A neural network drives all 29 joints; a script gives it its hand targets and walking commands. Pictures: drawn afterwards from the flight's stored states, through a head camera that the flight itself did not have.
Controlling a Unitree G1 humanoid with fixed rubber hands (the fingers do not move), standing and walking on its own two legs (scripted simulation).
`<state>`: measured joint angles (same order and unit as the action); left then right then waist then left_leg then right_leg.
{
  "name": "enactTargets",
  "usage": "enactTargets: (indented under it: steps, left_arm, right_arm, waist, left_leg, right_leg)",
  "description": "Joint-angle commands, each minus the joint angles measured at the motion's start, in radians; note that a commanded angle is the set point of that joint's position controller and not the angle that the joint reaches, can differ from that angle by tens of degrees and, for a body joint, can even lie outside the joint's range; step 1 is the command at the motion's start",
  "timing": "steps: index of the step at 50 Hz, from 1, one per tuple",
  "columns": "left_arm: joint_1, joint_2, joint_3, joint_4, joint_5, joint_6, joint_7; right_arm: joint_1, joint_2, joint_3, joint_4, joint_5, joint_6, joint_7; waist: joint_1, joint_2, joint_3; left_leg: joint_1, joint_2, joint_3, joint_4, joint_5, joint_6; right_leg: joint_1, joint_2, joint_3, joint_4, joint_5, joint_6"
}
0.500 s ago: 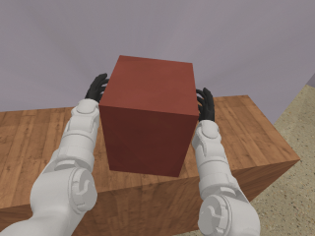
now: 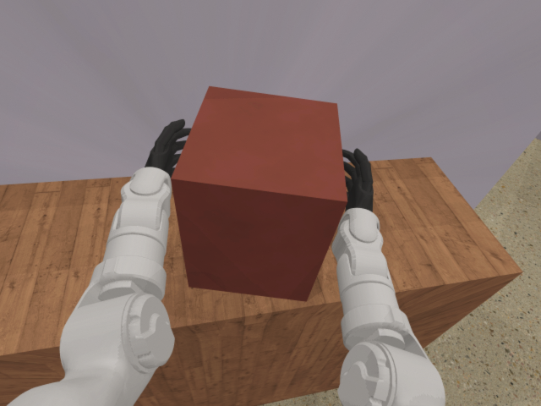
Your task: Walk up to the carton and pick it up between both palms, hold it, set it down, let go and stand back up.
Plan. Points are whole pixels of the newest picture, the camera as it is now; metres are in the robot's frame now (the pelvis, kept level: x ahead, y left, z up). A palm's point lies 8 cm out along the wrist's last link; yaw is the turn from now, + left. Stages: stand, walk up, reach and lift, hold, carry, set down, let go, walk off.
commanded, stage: set down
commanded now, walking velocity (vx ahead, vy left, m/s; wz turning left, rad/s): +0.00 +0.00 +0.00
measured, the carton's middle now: (260, 198) +0.42 -0.05 +0.08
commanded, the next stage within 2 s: none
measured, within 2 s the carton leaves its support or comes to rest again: neither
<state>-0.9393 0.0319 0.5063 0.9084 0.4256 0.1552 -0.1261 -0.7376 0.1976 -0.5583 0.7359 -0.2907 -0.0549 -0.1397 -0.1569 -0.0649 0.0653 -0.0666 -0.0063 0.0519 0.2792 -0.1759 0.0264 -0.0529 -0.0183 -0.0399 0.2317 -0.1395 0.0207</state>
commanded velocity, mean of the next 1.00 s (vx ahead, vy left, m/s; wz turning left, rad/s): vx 0.00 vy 0.00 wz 0.00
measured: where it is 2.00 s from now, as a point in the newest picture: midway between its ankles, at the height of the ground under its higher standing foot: outside the picture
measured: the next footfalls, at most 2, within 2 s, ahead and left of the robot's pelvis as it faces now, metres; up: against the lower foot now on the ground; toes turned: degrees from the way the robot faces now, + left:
none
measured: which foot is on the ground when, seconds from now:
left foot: down 0.00-1.00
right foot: down 0.00-1.00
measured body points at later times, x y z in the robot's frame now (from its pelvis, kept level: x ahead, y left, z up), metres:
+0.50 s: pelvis +0.00 +0.00 +0.00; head +0.03 +0.02 +0.45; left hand +0.46 +0.09 +0.13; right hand +0.38 -0.19 +0.12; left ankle -0.01 +0.10 -0.75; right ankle -0.01 -0.13 -0.75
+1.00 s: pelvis +0.00 +0.00 +0.00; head +0.06 +0.01 +0.44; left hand +0.48 +0.09 +0.09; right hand +0.40 -0.20 +0.07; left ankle -0.01 +0.10 -0.75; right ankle -0.01 -0.13 -0.75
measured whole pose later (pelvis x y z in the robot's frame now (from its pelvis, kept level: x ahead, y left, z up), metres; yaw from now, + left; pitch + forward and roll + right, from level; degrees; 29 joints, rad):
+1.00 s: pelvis +0.00 +0.00 +0.00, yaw -1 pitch +9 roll -1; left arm -0.95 0.16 0.25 1.14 0.12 -0.01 0.01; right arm -0.76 0.08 -0.33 0.96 -0.12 -0.12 -0.22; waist -0.16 0.00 -0.07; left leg -0.34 0.03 0.07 0.37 -0.20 0.02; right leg -0.32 0.00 -0.04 0.29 -0.13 0.02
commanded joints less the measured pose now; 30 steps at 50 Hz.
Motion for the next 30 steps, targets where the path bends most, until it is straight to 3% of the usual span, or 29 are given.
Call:
enactTargets:
  steps: [1,3,4,5,7,8,9,10,11,12,13,14,15,16,17,18,19,21,22,23,25,26,27,28,30]
  left_arm:
    - [-0.433,-0.442,-0.191,-0.016,0.001,-0.019,-0.117]
    - [-0.434,-0.433,-0.202,0.008,-0.002,-0.013,-0.114]
    - [-0.419,-0.434,-0.206,-0.002,-0.021,-0.02,-0.112]
    - [-0.423,-0.435,-0.196,-0.001,0.003,-0.019,-0.112]
    - [-0.402,-0.399,-0.147,0.019,0.01,-0.022,-0.127]
    - [-0.386,-0.4,-0.146,0.014,0.009,-0.018,-0.126]
    - [-0.405,-0.389,-0.167,0.014,0.001,-0.023,-0.125]
    - [-0.419,-0.421,-0.168,-0.016,0.01,-0.031,-0.12]
    - [-0.404,-0.408,-0.162,0.04,0.013,-0.025,-0.118]
    - [-0.39,-0.36,-0.12,0.0,0.032,-0.025,-0.112]
    - [-0.4,-0.388,-0.143,0.025,0.025,-0.022,-0.115]
    - [-0.372,-0.352,-0.127,-0.003,0.042,-0.018,-0.11]
    - [-0.399,-0.391,-0.159,0.005,0.02,-0.018,-0.11]
    - [-0.388,-0.352,-0.12,0.023,0.049,-0.011,-0.11]
    - [-0.365,-0.385,-0.139,0.017,0.042,-0.005,-0.113]
    - [-0.364,-0.306,-0.072,0.001,0.064,-0.01,-0.101]
    - [-0.347,-0.39,-0.145,0.02,0.048,-0.003,-0.106]
    - [-0.355,-0.323,-0.098,0.009,0.046,-0.01,-0.097]
    - [-0.345,-0.269,-0.017,0.0,0.078,-0.011,-0.088]
    - [-0.343,-0.404,-0.094,0.001,0.068,-0.015,-0.101]
    - [-0.336,-0.279,-0.02,0.027,0.068,-0.01,-0.108]
    - [-0.354,-0.324,-0.037,0.001,0.069,-0.016,-0.108]
    - [-0.351,-0.288,-0.059,-0.018,0.069,-0.02,-0.101]
    - [-0.325,-0.297,-0.053,0.003,0.076,-0.021,-0.103]
    - [-0.35,-0.344,-0.071,-0.002,0.079,-0.027,-0.106]
  right_arm:
    - [-0.457,0.372,0.276,0.005,-0.034,-0.033,0.112]
    - [-0.483,0.355,0.277,-0.016,-0.035,-0.043,0.119]
    - [-0.458,0.357,0.277,-0.017,-0.045,-0.045,0.115]
    - [-0.468,0.386,0.281,0.003,-0.035,-0.045,0.116]
    - [-0.416,0.379,0.262,0.024,-0.053,-0.03,0.119]
    - [-0.409,0.369,0.28,-0.001,-0.04,-0.033,0.118]
    - [-0.41,0.37,0.273,0.012,-0.048,-0.025,0.117]
    - [-0.438,0.36,0.267,-0.01,-0.056,-0.033,0.117]
    - [-0.424,0.356,0.265,-0.004,-0.06,-0.032,0.119]
    - [-0.385,0.352,0.26,0.022,-0.057,-0.03,0.12]
    - [-0.402,0.352,0.248,0.027,-0.057,-0.029,0.119]
    - [-0.385,0.346,0.248,0.029,-0.058,-0.027,0.125]
    - [-0.389,0.317,0.222,0.016,-0.061,-0.033,0.128]
    - [-0.396,0.331,0.24,0.019,-0.067,-0.029,0.128]
    - [-0.374,0.329,0.213,0.038,-0.068,-0.021,0.128]
    - [-0.369,0.315,0.216,0.041,-0.071,-0.028,0.127]
    - [-0.354,0.285,0.196,0.031,-0.078,-0.036,0.124]
    - [-0.358,0.27,0.189,0.017,-0.067,-0.036,0.124]
    - [-0.34,0.315,0.199,0.023,-0.085,-0.027,0.122]
    - [-0.367,0.388,0.187,0.007,-0.103,-0.022,0.128]
    - [-0.329,0.335,0.202,-0.004,-0.101,-0.013,0.129]
    - [-0.335,0.364,0.181,0.009,-0.116,-0.004,0.13]
    - [-0.325,0.302,0.188,0.002,-0.096,-0.009,0.131]
    - [-0.307,0.319,0.167,0.003,-0.115,-0.013,0.125]
    - [-0.329,0.373,0.172,0.023,-0.141,-0.002,0.123]
  waist:
    - [0.007,0.106,-0.397]
    - [0.007,0.112,-0.383]
    - [-0.007,0.072,-0.386]
    - [0.024,0.114,-0.399]
    - [0.011,0.046,-0.324]
    - [0.024,0.06,-0.354]
    - [0.003,0.043,-0.333]
    - [-0.001,0.069,-0.381]
    - [0.016,0.055,-0.343]
    - [0.032,0.086,-0.342]
    - [0.018,0.068,-0.322]
    - [0.023,0.1,-0.324]
    - [0.002,0.093,-0.33]
    - [0.031,0.1,-0.301]
    - [-0.004,0.087,-0.285]
    - [0.048,0.107,-0.312]
    - [0.004,0.099,-0.272]
    - [0.012,0.11,-0.287]
    - [0.058,0.079,-0.264]
    - [0.01,0.048,-0.23]
    - [0.061,0.048,-0.251]
    - [0.044,0.041,-0.209]
    - [0.047,0.081,-0.251]
    - [0.02,0.063,-0.251]
    - [0.029,0.07,-0.213]
  left_leg:
    - [0.132,-0.004,0.044,-0.008,0.232,-0.059]
    - [0.121,0.0,0.039,0.005,0.244,-0.057]
    - [0.131,0.001,0.041,-0.005,0.252,-0.057]
    - [0.116,-0.01,0.043,0.008,0.25,-0.051]
    - [0.055,-0.012,0.055,-0.015,0.179,-0.028]
    - [0.053,-0.014,0.053,-0.015,0.196,-0.037]
    - [0.033,-0.021,0.062,-0.03,0.131,-0.027]
    - [0.065,-0.017,0.047,-0.026,0.164,-0.034]
    - [0.07,-0.019,0.046,-0.032,0.145,-0.034]
    - [0.085,-0.002,0.051,-0.023,0.188,-0.035]
    - [0.074,-0.008,0.047,-0.029,0.155,-0.027]
    - [0.11,0.001,0.053,-0.009,0.224,-0.036]
    - [0.107,-0.003,0.036,-0.004,0.229,-0.049]
    - [0.151,0.002,0.052,0.0,0.238,-0.05]
    - [0.138,0.003,0.04,-0.011,0.207,-0.046]
    - [0.164,0.007,0.046,-0.007,0.241,-0.049]
    - [0.166,-0.003,0.05,-0.005,0.244,-0.056]
    - [0.164,0.013,0.033,0.001,0.242,-0.06]
    - [0.167,0.011,0.05,0.002,0.24,-0.053]
    - [0.13,-0.001,0.049,-0.011,0.215,-0.036]
    - [0.094,-0.007,0.071,-0.026,0.143,-0.031]
    - [0.062,-0.009,0.062,-0.029,0.15,-0.02]
    - [0.101,-0.011,0.066,-0.026,0.164,-0.033]
    - [0.089,-0.009,0.062,-0.011,0.177,-0.032]
    - [0.1,0.0,0.054,-0.021,0.172,-0.023]
  right_leg:
    - [0.101,0.04,-0.08,0.037,0.324,0.048]
    - [0.084,0.05,-0.088,0.03,0.314,0.041]
    - [0.094,0.056,-0.094,0.024,0.3,0.046]
    - [0.098,0.044,-0.076,0.032,0.361,0.047]
    - [0.129,0.031,-0.073,0.036,0.348,0.05]
    - [0.161,0.033,-0.066,0.049,0.389,0.053]
    - [0.159,0.029,-0.071,0.054,0.38,0.057]
    - [0.136,0.032,-0.073,0.046,0.371,0.053]
    - [0.111,0.04,-0.081,0.035,0.315,0.057]
    - [0.106,0.033,-0.072,0.035,0.322,0.051]
    - [0.121,0.04,-0.076,0.032,0.331,0.056]
    - [0.105,0.044,-0.081,0.032,0.324,0.048]
    - [0.066,0.051,-0.089,0.023,0.295,0.047]
    - [0.054,0.056,-0.086,0.016,0.27,0.046]
    - [0.039,0.053,-0.092,0.008,0.232,0.046]
    - [0.042,0.054,-0.084,0.01,0.213,0.044]
    - [0.025,0.06,-0.098,0.01,0.249,0.045]
    - [0.008,0.068,-0.089,0.0,0.18,0.043]
    - [0.027,0.056,-0.08,-0.006,0.19,0.041]
    - [0.039,0.055,-0.09,-0.003,0.214,0.046]
    - [0.089,0.044,-0.069,0.006,0.243,0.049]
    - [0.085,0.044,-0.078,0.013,0.223,0.06]
    - [0.082,0.045,-0.073,0.014,0.246,0.052]
    - [0.081,0.044,-0.075,0.015,0.263,0.056]
    - [0.046,0.041,-0.077,0.022,0.238,0.059]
